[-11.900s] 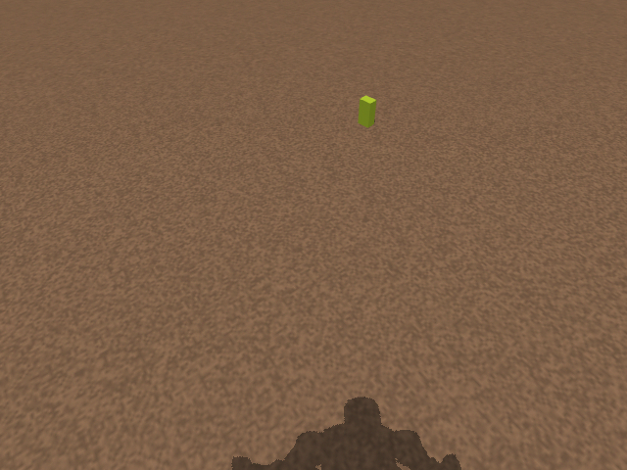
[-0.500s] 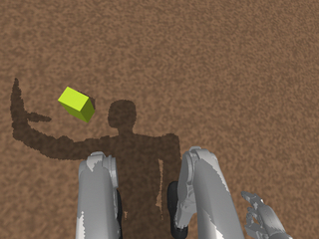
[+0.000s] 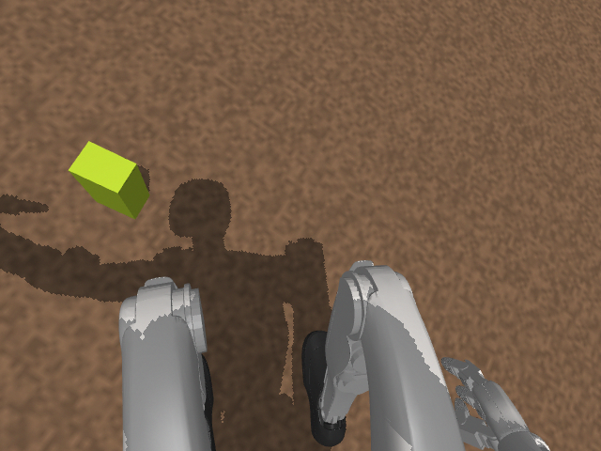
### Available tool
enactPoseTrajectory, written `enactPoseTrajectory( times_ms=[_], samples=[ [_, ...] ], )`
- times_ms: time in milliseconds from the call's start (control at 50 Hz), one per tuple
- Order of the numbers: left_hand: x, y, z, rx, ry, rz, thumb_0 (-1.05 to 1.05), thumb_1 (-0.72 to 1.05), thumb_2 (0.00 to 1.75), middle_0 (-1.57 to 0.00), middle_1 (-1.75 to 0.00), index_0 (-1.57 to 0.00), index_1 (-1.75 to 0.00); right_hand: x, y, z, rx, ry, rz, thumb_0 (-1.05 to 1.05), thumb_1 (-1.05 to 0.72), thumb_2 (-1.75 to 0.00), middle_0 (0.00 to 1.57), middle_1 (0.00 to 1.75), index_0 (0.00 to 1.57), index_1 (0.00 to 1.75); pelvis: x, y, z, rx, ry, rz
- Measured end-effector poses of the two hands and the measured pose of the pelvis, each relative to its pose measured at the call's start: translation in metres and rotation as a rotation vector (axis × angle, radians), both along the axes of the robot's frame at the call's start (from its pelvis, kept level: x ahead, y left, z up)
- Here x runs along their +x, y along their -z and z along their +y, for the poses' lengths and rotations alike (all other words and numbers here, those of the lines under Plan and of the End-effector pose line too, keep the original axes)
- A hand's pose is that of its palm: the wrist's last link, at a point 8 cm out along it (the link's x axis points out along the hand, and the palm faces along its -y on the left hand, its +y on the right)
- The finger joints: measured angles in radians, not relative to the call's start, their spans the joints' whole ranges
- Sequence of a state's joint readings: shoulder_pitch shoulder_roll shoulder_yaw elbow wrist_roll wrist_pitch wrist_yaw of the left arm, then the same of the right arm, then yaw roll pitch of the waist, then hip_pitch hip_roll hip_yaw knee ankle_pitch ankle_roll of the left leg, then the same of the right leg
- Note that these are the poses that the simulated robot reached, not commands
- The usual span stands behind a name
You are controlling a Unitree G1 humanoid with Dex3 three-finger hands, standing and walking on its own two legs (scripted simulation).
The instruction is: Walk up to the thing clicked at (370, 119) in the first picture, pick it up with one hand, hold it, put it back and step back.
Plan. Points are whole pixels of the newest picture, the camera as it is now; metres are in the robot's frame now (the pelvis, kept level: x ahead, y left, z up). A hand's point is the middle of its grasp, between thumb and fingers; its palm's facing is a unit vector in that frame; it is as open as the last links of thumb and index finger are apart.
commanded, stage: go down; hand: left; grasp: from the side
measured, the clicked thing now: (114, 184) +0.51 +0.28 -0.29
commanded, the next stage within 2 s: approach in 0.16 s
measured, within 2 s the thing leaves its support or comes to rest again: neither
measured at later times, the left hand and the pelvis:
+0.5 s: hand out of the picture +0.41 +0.46 -0.03, palm faces +0.35 -0.94 +0.00, open 17.5 cm; pelvis +0.00 +0.00 -0.02, yaw -2 degrees
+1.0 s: hand (49, 194) +0.46 +0.34 -0.22, palm faces +0.30 -0.95 +0.02, open 17.5 cm; pelvis -0.01 +0.01 -0.07, yaw -7 degrees
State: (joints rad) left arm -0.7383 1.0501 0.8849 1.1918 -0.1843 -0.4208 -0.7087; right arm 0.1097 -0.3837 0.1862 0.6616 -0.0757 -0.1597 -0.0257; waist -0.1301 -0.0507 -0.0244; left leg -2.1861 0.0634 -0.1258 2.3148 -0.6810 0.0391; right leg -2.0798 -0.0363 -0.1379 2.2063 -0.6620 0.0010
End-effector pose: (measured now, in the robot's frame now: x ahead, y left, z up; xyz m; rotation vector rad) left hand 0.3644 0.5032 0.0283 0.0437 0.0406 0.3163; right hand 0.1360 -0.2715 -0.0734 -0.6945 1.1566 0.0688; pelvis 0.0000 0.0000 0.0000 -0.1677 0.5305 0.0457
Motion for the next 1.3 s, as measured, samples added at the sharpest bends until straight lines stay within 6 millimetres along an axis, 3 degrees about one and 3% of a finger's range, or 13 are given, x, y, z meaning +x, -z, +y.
enactPoseTrajectory(
  times_ms=[400,460,540,700,860,1020,1300],
  samples=[
    [0.003,0.020,0.006,-0.013,-0.036,0.011,-0.01,-0.51,0.10,-0.05,-0.10,-0.05,-0.11,-0.009,0.005,0.001,-0.016,-0.007,0.032,0.00,-0.91,-0.91,0.21,0.30,0.21,0.30,-0.002,0.010,0.002,-0.013,0.009,-0.018],
    [0.004,0.037,0.003,-0.042,-0.046,0.016,-0.01,-0.54,0.08,-0.06,-0.10,-0.05,-0.10,-0.009,0.008,0.001,-0.022,-0.025,0.038,0.00,-0.91,-0.90,0.21,0.30,0.21,0.30,-0.003,0.015,0.001,-0.016,0.014,-0.028],
    [0.011,0.074,-0.009,-0.073,-0.036,0.059,-0.01,-0.58,0.06,-0.06,-0.09,-0.06,-0.10,-0.010,0.010,0.002,-0.040,-0.054,0.054,0.00,-0.90,-0.90,0.21,0.30,0.21,0.30,-0.004,0.024,0.001,-0.022,0.023,-0.047],
    [0.036,0.157,-0.052,-0.088,0.028,0.089,-0.01,-0.60,0.06,-0.07,-0.10,-0.07,-0.10,-0.010,0.013,0.005,-0.107,-0.118,0.119,0.00,-0.90,-0.90,0.21,0.30,0.21,0.30,-0.003,0.040,0.002,-0.049,0.038,-0.097],
    [0.054,0.213,-0.090,-0.092,0.044,0.097,-0.02,-0.61,0.10,-0.06,-0.13,-0.07,-0.13,-0.016,0.016,0.007,-0.174,-0.171,0.184,0.00,-0.91,-0.90,0.21,0.30,0.21,0.30,-0.005,0.055,0.006,-0.084,0.057,-0.160],
    [0.059,0.245,-0.119,-0.098,-0.004,0.070,-0.02,-0.61,0.10,-0.06,-0.14,-0.07,-0.14,-0.029,0.023,0.011,-0.198,-0.224,0.244,0.00,-0.92,-0.91,0.21,0.30,0.21,0.30,-0.010,0.068,0.008,-0.108,0.077,-0.227],
    [0.072,0.268,-0.156,-0.058,-0.021,0.053,-0.01,-0.61,0.12,-0.05,-0.14,-0.06,-0.14,-0.042,0.026,0.017,-0.240,-0.247,0.297,-0.01,-0.92,-0.91,0.21,0.30,0.21,0.30,-0.014,0.078,0.013,-0.148,0.098,-0.282]
  ],
)
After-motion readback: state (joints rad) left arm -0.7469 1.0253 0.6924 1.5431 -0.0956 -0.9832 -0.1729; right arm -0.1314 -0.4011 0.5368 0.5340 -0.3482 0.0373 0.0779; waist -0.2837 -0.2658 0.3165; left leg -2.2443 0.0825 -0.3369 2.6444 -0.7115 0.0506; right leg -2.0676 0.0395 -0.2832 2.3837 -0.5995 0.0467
